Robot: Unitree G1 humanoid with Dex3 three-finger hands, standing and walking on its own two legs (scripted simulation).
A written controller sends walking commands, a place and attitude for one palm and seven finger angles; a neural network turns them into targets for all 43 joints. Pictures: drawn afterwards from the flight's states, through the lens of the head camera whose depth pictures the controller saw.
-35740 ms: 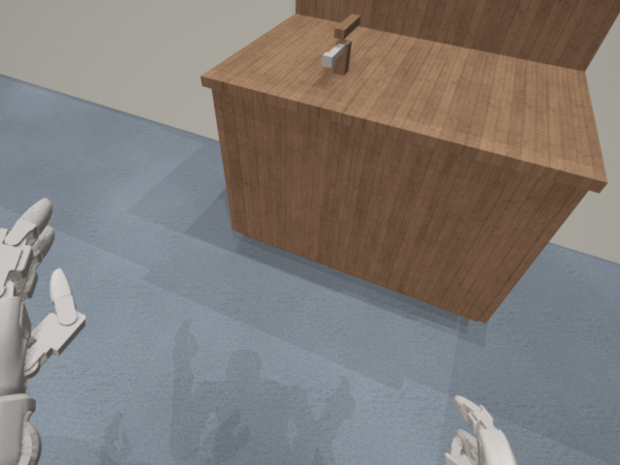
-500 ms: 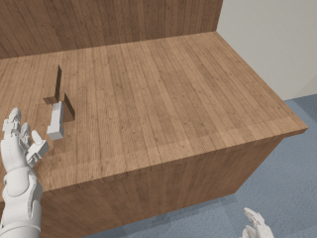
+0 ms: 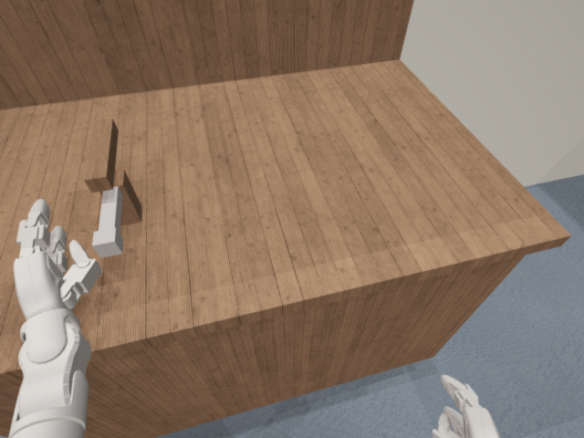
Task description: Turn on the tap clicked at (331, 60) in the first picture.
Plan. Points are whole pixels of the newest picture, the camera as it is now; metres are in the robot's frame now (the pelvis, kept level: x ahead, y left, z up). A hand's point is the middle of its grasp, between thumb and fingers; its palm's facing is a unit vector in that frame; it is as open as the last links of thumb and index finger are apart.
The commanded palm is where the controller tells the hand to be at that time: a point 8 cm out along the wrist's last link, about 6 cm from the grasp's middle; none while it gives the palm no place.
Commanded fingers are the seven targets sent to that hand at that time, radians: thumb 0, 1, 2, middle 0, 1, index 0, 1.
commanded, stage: push the lever round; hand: left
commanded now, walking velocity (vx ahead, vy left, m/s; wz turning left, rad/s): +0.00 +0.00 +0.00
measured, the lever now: (108, 242) +0.34 +0.28 +0.09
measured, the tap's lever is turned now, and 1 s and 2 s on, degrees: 0 17 40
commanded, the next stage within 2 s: none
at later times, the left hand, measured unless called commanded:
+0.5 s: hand (110, 263) +0.31 +0.27 +0.08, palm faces +0.54 -0.84 -0.07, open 7.8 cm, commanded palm +0.27 +0.30 +0.08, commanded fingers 0.00 0.90 0.90 -0.15 -0.15 -0.15 -0.15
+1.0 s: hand (134, 257) +0.32 +0.24 +0.08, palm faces +0.60 -0.80 -0.05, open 7.7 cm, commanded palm +0.28 +0.26 +0.08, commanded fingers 0.00 0.90 0.90 -0.15 -0.15 -0.15 -0.15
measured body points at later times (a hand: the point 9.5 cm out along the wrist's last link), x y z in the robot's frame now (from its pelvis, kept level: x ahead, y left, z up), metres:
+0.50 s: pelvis +0.00 +0.00 +0.00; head +0.03 +0.00 +0.45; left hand +0.28 +0.31 +0.08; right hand +0.16 -0.24 -0.10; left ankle +0.02 +0.12 -0.72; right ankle +0.00 -0.10 -0.72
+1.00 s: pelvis +0.00 -0.01 +0.00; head +0.02 -0.01 +0.45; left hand +0.28 +0.28 +0.08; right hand +0.17 -0.24 -0.10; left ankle +0.02 +0.12 -0.72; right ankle +0.00 -0.10 -0.72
